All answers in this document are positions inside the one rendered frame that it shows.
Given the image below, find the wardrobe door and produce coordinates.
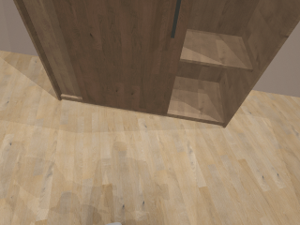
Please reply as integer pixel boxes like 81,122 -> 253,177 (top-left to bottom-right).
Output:
23,0 -> 82,97
52,0 -> 194,115

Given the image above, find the handle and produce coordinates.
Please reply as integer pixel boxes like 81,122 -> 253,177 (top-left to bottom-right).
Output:
171,0 -> 182,38

